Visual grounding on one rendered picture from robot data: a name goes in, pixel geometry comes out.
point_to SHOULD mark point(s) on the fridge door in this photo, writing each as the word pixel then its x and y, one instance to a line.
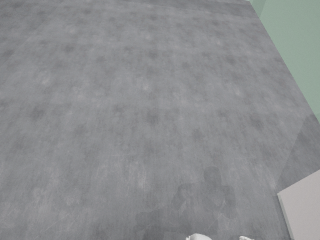
pixel 302 206

